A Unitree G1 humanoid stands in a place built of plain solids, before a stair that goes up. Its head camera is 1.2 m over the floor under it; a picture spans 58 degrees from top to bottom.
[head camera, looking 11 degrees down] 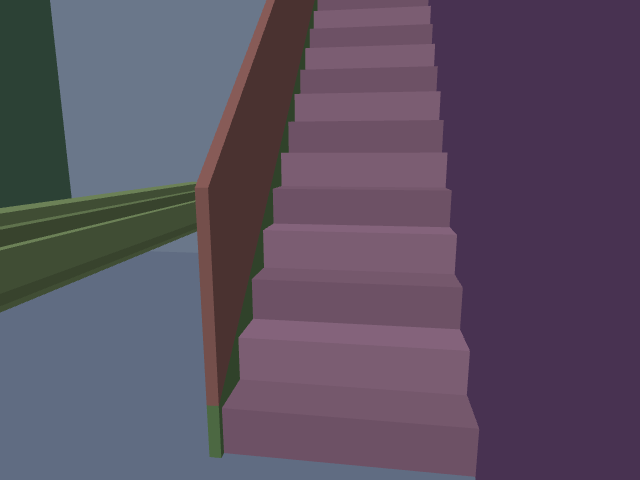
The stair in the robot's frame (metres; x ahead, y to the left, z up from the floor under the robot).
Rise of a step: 0.20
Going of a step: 0.23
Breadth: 1.00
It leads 8 degrees to the right of straight ahead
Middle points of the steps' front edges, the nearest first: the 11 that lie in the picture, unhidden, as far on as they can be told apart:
1.51 -0.10 0.20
1.74 -0.13 0.41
1.97 -0.16 0.61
2.20 -0.19 0.81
2.42 -0.22 1.02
2.65 -0.25 1.22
2.88 -0.28 1.42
3.11 -0.31 1.63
3.33 -0.35 1.83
3.56 -0.38 2.03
3.79 -0.41 2.24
